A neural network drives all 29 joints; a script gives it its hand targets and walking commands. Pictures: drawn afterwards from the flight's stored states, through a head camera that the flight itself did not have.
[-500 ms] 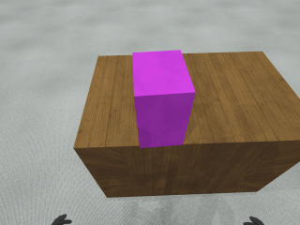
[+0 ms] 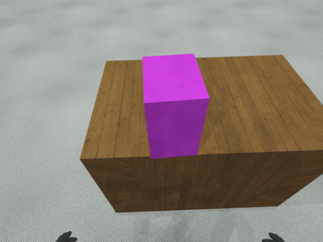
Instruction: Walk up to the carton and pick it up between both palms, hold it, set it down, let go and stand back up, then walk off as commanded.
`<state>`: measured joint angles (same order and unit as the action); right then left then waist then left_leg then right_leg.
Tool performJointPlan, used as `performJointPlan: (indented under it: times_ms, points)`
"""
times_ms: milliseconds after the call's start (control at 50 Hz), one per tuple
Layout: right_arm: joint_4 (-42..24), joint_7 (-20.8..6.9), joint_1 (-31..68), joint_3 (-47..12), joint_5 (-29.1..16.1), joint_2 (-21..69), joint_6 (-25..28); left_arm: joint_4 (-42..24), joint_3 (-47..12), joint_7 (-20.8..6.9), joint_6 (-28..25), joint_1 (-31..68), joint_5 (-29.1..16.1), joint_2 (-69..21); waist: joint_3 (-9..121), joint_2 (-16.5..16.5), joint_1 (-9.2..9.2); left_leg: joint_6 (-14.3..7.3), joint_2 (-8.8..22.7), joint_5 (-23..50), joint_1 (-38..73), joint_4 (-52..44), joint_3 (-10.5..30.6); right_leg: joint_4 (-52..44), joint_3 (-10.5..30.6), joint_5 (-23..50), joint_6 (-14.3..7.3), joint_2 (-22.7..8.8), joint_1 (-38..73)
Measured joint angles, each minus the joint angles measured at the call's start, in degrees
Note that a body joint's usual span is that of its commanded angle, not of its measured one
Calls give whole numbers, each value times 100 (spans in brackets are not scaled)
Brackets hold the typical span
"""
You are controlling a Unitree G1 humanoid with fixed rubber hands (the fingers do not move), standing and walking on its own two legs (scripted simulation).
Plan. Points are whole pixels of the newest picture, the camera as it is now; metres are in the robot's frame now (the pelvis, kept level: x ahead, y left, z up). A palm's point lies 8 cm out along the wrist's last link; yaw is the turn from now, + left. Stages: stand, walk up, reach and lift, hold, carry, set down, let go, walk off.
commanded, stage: walk up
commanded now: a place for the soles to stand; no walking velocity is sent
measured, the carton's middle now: (171, 108) +0.50 +0.00 +0.01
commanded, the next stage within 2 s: none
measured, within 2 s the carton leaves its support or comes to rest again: neither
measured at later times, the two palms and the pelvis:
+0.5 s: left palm out of the picture +0.08 +0.29 -0.10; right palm out of the picture +0.09 -0.28 -0.11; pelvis +0.00 +0.00 +0.00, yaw +0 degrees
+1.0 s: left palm out of the picture +0.08 +0.29 -0.10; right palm out of the picture +0.09 -0.28 -0.11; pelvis +0.00 +0.00 +0.00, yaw +0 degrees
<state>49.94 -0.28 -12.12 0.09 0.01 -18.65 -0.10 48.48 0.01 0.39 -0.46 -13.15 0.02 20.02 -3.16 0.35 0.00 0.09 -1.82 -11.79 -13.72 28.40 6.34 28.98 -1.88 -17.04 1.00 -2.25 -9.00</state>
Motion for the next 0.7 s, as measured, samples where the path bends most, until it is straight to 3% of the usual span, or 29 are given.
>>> performJointPlan:
  times_ms: [700]
  points:
    - [0,0,0,0,0,0,0,0,0,-8,0,-8,0,0,1,14,0,0,0,8,0,-5,3,2,0,0,-1,0,0]
